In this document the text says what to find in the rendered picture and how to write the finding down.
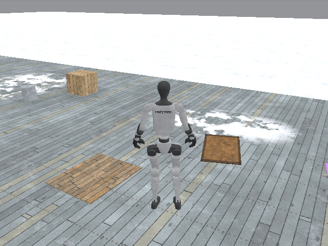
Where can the left robot foot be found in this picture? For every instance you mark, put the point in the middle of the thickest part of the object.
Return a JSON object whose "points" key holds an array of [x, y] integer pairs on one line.
{"points": [[155, 204]]}

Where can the robot left hand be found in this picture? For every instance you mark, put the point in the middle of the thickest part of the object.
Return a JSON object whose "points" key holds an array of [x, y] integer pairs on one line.
{"points": [[135, 143]]}

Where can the robot left upper arm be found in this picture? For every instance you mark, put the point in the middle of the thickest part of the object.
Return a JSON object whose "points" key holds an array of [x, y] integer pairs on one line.
{"points": [[145, 115]]}

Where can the robot left forearm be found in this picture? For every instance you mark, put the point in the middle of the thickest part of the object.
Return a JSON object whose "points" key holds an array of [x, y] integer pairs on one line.
{"points": [[138, 134]]}

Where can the robot right forearm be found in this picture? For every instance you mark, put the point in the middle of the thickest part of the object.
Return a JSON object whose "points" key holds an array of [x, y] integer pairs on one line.
{"points": [[190, 133]]}

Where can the robot right upper arm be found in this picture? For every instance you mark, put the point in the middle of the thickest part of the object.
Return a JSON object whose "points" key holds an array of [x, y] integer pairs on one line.
{"points": [[182, 115]]}

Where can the robot right hand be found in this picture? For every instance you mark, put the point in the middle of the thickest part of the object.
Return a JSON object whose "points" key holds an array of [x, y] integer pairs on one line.
{"points": [[193, 141]]}

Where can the right robot thigh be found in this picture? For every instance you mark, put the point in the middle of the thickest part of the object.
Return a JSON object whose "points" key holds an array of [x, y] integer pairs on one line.
{"points": [[176, 154]]}

